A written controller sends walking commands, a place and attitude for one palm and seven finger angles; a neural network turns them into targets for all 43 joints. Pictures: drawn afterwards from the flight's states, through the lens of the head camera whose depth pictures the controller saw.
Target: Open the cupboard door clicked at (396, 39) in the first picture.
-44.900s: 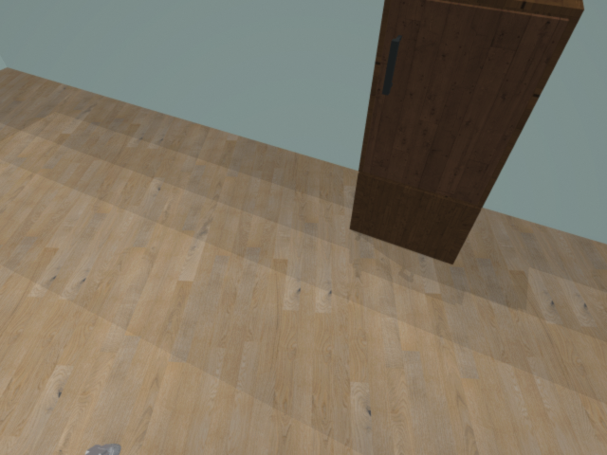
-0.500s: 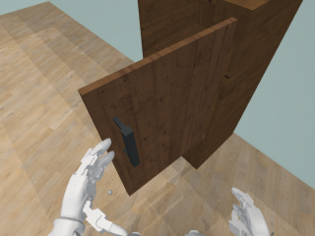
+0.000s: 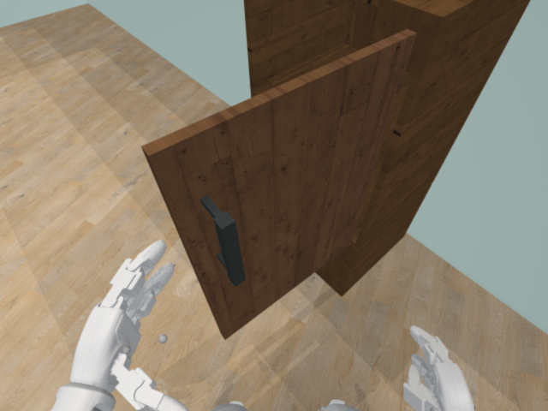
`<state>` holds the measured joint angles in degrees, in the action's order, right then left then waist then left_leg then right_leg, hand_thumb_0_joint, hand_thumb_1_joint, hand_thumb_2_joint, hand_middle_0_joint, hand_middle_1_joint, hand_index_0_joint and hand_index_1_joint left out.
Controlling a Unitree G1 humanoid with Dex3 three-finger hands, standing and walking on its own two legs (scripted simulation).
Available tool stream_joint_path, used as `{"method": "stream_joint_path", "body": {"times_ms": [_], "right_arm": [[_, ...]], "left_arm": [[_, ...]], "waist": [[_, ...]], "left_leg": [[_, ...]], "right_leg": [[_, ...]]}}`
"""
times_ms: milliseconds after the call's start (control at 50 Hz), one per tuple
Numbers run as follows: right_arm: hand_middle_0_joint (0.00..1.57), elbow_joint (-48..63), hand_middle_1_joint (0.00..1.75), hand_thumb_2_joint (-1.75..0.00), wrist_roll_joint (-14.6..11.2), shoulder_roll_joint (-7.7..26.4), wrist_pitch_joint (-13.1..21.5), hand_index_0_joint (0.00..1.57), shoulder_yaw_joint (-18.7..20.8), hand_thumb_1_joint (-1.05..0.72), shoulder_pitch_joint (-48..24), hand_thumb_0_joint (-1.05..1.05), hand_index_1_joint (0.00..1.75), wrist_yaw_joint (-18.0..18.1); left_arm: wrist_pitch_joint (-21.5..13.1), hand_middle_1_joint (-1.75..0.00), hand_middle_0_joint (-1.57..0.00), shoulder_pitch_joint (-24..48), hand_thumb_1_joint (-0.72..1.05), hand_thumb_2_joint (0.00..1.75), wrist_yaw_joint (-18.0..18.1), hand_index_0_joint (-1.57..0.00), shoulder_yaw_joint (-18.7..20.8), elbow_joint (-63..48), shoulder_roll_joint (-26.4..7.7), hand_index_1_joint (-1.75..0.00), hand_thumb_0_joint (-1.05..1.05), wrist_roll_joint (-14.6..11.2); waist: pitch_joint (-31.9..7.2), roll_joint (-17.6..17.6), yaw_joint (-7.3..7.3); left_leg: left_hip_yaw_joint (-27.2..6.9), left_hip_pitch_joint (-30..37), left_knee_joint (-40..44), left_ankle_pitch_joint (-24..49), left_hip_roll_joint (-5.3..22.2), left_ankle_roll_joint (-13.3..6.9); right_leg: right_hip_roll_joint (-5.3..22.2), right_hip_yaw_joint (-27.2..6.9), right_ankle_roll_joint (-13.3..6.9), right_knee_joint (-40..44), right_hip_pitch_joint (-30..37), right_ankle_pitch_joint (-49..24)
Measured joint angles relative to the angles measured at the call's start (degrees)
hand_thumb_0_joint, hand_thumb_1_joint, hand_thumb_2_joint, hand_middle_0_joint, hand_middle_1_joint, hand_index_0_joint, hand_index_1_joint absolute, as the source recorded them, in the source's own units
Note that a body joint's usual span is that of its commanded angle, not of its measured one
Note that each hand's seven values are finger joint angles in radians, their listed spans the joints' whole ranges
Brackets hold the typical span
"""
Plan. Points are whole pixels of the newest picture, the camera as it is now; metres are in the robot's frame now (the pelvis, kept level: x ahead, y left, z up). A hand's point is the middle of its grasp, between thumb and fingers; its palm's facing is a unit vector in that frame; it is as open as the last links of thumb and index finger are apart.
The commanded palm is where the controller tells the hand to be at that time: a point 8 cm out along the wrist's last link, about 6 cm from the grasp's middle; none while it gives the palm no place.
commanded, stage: draw the hand back to the body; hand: left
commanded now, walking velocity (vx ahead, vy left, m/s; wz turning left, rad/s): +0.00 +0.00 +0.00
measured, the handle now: (223, 243) +0.33 +0.10 +0.08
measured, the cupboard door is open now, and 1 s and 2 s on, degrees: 86 86 86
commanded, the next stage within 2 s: step back with the hand held close in 1.46 s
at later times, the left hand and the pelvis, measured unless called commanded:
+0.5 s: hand (80, 316) +0.20 +0.22 +0.14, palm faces +0.16 -0.95 -0.27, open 15.6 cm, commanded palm +0.16 +0.27 +0.16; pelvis +0.01 +0.02 +0.04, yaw +0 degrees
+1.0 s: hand out of the picture +0.22 +0.28 +0.21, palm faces +0.40 -0.82 -0.41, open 10.0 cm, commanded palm +0.17 +0.32 +0.23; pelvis +0.03 +0.02 +0.07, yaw -1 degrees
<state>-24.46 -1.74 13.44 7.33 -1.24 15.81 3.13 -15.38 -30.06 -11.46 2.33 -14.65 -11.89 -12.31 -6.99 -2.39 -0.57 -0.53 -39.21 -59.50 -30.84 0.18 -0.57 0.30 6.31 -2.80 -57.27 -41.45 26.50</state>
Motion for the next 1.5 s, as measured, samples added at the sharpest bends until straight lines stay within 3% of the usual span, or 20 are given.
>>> {"method": "stream_joint_path", "body": {"times_ms": [140, 400, 460, 520, 600, 680, 900, 1180, 1500], "right_arm": [[0.2, -0.7, 0.3, -0.89, -0.6, -0.2, 0.6, 0.21, -0.7, -0.9, 0.7, 0.02, 0.3, 0.4], [0.2, -3.0, 0.3, -0.89, -1.0, 0.5, 3.6, 0.21, -1.5, -0.9, 0.0, 0.02, 0.3, 1.1], [0.2, -3.8, 0.3, -0.89, -0.1, -0.1, 3.1, 0.21, -1.5, -0.9, -0.4, 0.02, 0.3, 2.2], [0.2, -4.5, 0.3, -0.89, 0.5, -0.4, 2.2, 0.21, -1.6, -0.9, -0.8, 0.02, 0.3, 2.6], [0.2, -6.1, 0.3, -0.89, 1.1, -0.4, 1.7, 0.21, -1.9, -0.9, -1.2, 0.02, 0.3, 2.8], [0.2, -8.1, 0.3, -0.89, 1.4, -0.3, 1.4, 0.21, -2.2, -0.9, -2.0, 0.02, 0.3, 2.7], [0.2, -10.6, 0.3, -0.89, 2.2, -0.5, 0.7, 0.21, -1.7, -0.9, -3.8, 0.02, 0.3, 1.2], [0.2, -11.7, 0.3, -0.89, 2.0, 0.0, -1.5, 0.21, -0.4, -0.9, -4.9, 0.01, 0.3, 0.5], [0.2, -12.8, 0.3, -0.89, 1.8, -0.2, -1.1, 0.21, 0.0, -0.9, -4.5, 0.02, 0.3, 1.2]], "left_arm": [[2.1, -0.3, -0.16, -1.4, -0.5, 0.3, -0.2, -0.15, 2.8, -2.5, -1.2, -0.3, -0.01, -1.8], [7.3, -0.3, -0.16, -1.2, -0.47, 0.31, -3.0, -0.16, 7.0, -4.7, -3.2, -0.3, -0.01, -4.1], [10.2, -0.3, -0.16, -1.5, -0.42, 0.33, 4.8, -0.16, 6.8, -6.7, -5.3, -0.3, -0.01, 2.3], [12.6, -0.3, -0.16, -3.1, -0.34, 0.36, 12.0, -0.16, 6.4, -8.3, -5.3, -0.3, -0.01, 6.4], [13.6, -0.3, -0.17, -3.6, -0.22, 0.42, 16.6, -0.17, 5.9, -8.8, -5.1, -0.3, -0.01, 9.1], [13.6, -0.3, -0.17, -2.1, -0.09, 0.47, 18.4, -0.17, 6.5, -7.8, -5.2, -0.3, -0.01, 10.2], [12.9, -0.3, -0.19, 0.9, 0.28, 0.63, 18.7, -0.19, 10.9, -7.9, -6.2, -0.3, 0.0, 10.4], [11.9, -0.3, -0.21, 4.1, 0.75, 0.83, 18.4, -0.21, 17.3, -7.4, -7.7, -0.3, 0.01, 9.4], [11.3, -0.3, -0.21, 3.6, 0.88, 0.89, 18.3, -0.21, 16.0, -6.1, -7.0, -0.3, 0.01, 9.2]], "waist": [[0.0, -0.8, 0.12], [1.0, -0.8, -1.03], [1.5, -0.4, -1.72], [2.5, -0.6, -1.72], [4.0, -0.7, -2.3], [5.5, -0.7, -2.88], [7.3, -1.0, -3.36], [7.9, -1.5, -3.85], [8.7, -1.7, -3.55]], "left_leg": [[0.1, 4.2, 3.3, 1.0, 0.0, -0.4], [0.0, 11.3, 9.1, 3.0, -0.3, -1.0], [0.4, 14.4, 11.9, 3.9, -0.4, -1.1], [0.6, 18.0, 15.6, 5.4, -0.6, -1.3], [0.8, 22.5, 20.6, 7.5, -1.1, -1.6], [0.9, 26.6, 24.9, 9.3, -1.5, -1.8], [1.5, 34.4, 33.6, 12.7, -2.0, -2.0], [1.6, 37.3, 36.9, 14.2, -1.3, -1.4], [1.6, 37.8, 37.0, 15.1, -0.4, -0.4]], "right_leg": [[-0.2, -0.1, 0.5, 3.8, 4.4, -1.3], [-0.2, -0.2, 1.3, 10.1, 11.9, -3.5], [-0.2, -0.6, 1.4, 12.7, 14.8, -4.4], [-0.2, -0.8, 1.6, 16.4, 18.5, -5.9], [0.1, -1.1, 2.0, 21.0, 22.9, -7.8], [0.3, -1.3, 2.3, 24.8, 26.7, -9.3], [0.5, -2.1, 2.7, 32.2, 33.7, -12.1], [-0.3, -2.2, 2.1, 35.3, 36.5, -13.6], [-1.3, -2.1, 1.0, 35.5, 36.9, -14.5]]}}
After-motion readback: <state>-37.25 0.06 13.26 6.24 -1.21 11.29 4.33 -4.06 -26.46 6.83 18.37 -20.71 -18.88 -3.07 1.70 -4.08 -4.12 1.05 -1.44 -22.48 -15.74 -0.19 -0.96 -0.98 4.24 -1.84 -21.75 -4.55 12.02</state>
